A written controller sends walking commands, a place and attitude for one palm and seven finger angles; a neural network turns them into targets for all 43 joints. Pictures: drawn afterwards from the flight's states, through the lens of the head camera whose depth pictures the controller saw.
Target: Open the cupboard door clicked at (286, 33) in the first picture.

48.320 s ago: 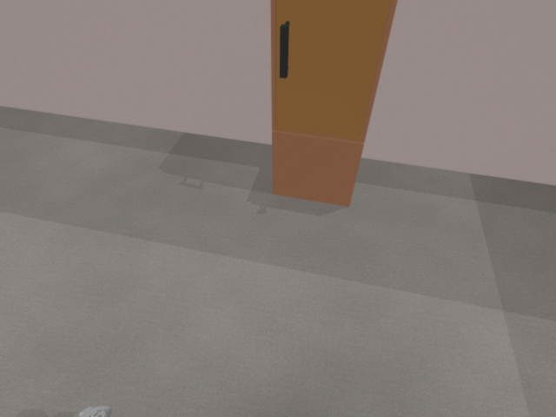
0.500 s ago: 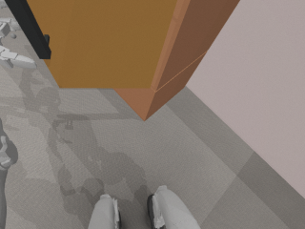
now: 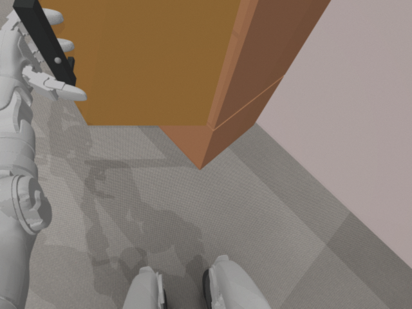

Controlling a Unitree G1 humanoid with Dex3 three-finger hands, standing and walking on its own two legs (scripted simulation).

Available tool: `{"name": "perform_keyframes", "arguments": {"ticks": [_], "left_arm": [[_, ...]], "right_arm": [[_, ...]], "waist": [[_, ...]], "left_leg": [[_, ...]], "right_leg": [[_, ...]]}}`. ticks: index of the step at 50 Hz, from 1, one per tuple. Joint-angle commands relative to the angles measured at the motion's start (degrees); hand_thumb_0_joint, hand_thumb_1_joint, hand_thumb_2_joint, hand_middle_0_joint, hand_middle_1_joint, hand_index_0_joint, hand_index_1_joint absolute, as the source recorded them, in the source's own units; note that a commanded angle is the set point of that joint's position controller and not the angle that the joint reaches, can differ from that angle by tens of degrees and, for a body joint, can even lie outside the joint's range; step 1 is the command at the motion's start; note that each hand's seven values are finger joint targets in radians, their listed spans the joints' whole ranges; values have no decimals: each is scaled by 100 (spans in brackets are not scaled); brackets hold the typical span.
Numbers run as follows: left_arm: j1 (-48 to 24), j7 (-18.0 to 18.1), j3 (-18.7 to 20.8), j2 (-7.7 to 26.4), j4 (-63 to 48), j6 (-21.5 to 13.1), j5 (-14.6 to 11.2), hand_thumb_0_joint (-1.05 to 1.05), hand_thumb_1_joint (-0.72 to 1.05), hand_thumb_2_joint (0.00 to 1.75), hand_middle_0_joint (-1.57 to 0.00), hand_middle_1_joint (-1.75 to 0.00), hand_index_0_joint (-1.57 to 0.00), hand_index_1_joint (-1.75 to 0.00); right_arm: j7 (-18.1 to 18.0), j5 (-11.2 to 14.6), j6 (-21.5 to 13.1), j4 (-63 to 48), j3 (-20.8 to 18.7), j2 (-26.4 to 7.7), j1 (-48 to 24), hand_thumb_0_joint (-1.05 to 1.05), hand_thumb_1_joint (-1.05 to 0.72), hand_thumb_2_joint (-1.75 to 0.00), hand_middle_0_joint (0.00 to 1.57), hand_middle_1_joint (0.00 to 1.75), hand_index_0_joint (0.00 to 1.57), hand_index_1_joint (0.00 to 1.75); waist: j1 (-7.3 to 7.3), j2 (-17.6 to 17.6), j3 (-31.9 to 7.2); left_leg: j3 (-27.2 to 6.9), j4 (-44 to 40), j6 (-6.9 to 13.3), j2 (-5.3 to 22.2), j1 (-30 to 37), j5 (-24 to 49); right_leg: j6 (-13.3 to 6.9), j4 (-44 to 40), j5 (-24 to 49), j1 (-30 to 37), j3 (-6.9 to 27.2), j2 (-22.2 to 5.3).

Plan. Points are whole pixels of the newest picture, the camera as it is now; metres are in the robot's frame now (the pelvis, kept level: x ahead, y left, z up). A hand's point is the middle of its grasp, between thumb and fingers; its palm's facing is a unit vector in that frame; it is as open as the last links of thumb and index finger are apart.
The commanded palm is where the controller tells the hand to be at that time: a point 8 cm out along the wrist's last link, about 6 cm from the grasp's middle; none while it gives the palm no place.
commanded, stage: slide the fingers in behind the handle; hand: left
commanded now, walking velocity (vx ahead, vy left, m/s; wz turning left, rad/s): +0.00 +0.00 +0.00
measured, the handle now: (53, 39) +0.59 +0.21 +0.08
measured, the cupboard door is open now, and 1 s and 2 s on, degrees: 51 51 77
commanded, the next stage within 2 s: close the thumb around the handle in 0.42 s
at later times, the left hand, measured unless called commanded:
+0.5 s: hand (59, 59) +0.54 +0.20 +0.09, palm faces -0.03 -1.00 -0.02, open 14.0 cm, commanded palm +0.53 +0.24 +0.08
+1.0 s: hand (57, 61) +0.54 +0.20 +0.08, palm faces -0.04 -1.00 -0.01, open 8.0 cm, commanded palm +0.53 +0.24 +0.08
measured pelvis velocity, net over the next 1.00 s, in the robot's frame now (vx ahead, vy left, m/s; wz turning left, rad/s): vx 0.00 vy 0.00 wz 0.00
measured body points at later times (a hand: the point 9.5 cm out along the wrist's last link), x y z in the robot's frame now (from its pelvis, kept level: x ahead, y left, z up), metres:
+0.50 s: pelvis +0.00 -0.01 +0.00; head +0.16 +0.02 +0.42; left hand +0.54 +0.25 +0.09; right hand -0.02 -0.28 -0.10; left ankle +0.00 +0.09 -0.66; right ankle +0.03 -0.13 -0.66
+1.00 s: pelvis +0.00 +0.00 +0.00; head +0.15 +0.03 +0.42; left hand +0.54 +0.26 +0.09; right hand -0.02 -0.26 -0.10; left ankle +0.00 +0.09 -0.66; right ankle +0.03 -0.13 -0.66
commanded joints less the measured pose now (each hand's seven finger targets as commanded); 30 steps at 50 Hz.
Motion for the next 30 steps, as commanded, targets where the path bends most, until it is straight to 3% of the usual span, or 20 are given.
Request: {"name": "perform_keyframes", "arguments": {"ticks": [1, 3, 5, 9, 11, 13, 14, 18, 20, 22, 24, 26, 30], "left_arm": [[-2476, -2, 76, 1237, -1061, -406, -169, 0, -50, 30, -30, -120, -30, -120], [-2537, 47, 218, 1541, -944, -323, -79, 0, -50, 30, -30, -120, -30, -120], [-2632, 83, 322, 1707, -1204, -397, -47, 0, -50, 30, -30, -120, -30, -120], [-2622, 60, 158, 1414, -1184, -467, -133, 0, -50, 30, -30, -120, -30, -120], [-2577, 30, 320, 1677, -1174, -459, -120, 0, -50, 30, -30, -120, -30, -120], [-2425, -33, 283, 1603, -1159, -422, -137, 0, -50, 30, -30, -120, -30, -120], [-2464, -53, 205, 1503, -1149, -432, -175, 0, -50, 30, -30, -120, -30, -120], [-2537, -76, 249, 1735, -843, -312, -106, 0, -50, 30, -30, -120, -30, -120], [-2790, -66, 193, 1633, -1168, -424, -130, 0, -50, 30, -30, -120, -30, -120], [-2580, -78, 360, 1798, -1122, -444, -156, 0, -50, 30, -30, -120, -30, -120], [-2616, -118, 217, 1572, -1151, -456, -196, 0, -50, 30, -30, -120, -30, -120], [-2454, -154, 276, 1685, -1037, -389, -181, 0, -50, 30, -30, -120, -30, -120], [-2417, -170, 251, 1645, -1187, -372, -208, 0, -28, 40, -32, -122, -32, -122]], "right_arm": [[-66, 13, -40, -113, -426, -1117, 1207, 0, -90, -90, 20, 30, 20, 30], [-89, 25, -20, -125, -404, -1152, 1217, 0, -90, -90, 20, 30, 20, 30], [-104, 12, -38, -155, -406, -1134, 1204, 0, -90, -90, 20, 30, 20, 30], [-92, 13, -69, -142, -404, -1091, 1218, 0, -90, -90, 20, 30, 20, 30], [-110, 21, -56, -124, -415, -1129, 1218, 0, -90, -90, 20, 30, 20, 30], [-103, 33, -65, -149, -420, -1115, 1200, 0, -90, -90, 20, 30, 20, 30], [-108, 39, -74, -142, -406, -1098, 1222, 0, -90, -90, 20, 30, 20, 30], [-152, 68, -75, -127, -382, -1131, 1204, 0, -90, -90, 20, 30, 20, 30], [-156, 34, -117, -98, -407, -1117, 1216, 0, -90, -90, 20, 30, 20, 30], [-139, 31, -124, -92, -410, -1138, 1238, 0, -90, -90, 20, 30, 20, 30], [-136, 29, -134, -83, -414, -1112, 1235, 0, -90, -90, 20, 30, 20, 30], [-132, 45, -105, -75, -412, -1141, 1220, 0, -90, -90, 20, 30, 20, 30], [-133, 60, -95, -121, -414, -1132, 1199, 0, -90, -90, 20, 30, 20, 30]], "waist": [[-123, 897, -2965], [-93, 789, -2746], [-17, 1041, -3079], [-111, 910, -2994], [-68, 896, -3115], [-35, 853, -3112], [-66, 835, -3052], [-117, 665, -2712], [-116, 1043, -3063], [-47, 1010, -3168], [-114, 943, -3120], [-65, 942, -3046], [-23, 1008, -3089]], "left_leg": [[-371, -637, -83, 1, 2584, 2929], [-330, -700, -48, -19, 2261, 2544], [-322, -673, -64, -26, 2427, 2729], [-320, -644, -39, -29, 2407, 2764], [-269, -628, -31, -29, 2318, 2754], [-231, -641, -23, -46, 2239, 2687], [-235, -641, -15, -57, 2212, 2680], [-203, -670, 17, -57, 1811, 2220], [-250, -635, -16, -43, 2228, 2495], [-250, -607, -25, -38, 2278, 2635], [-265, -598, -12, -41, 2302, 2696], [-239, -623, -21, -35, 2243, 2634], [-245, -670, -30, -33, 2348, 2715]], "right_leg": [[-131, -466, 1756, 1015, 68, 138], [-132, -496, 1598, 1136, 95, 130], [-143, -446, 1749, 1225, 123, 114], [-141, -457, 1829, 1245, 125, 138], [-117, -464, 1943, 1405, 181, 122], [-118, -479, 1971, 1504, 184, 120], [-129, -474, 1967, 1493, 180, 129], [-105, -541, 1695, 1491, 219, 113], [-117, -488, 1780, 1333, 206, 104], [-124, -476, 1857, 1395, 199, 115], [-129, -461, 1916, 1371, 181, 129], [-118, -502, 1895, 1404, 185, 117], [-125, -505, 1939, 1413, 172, 121]]}}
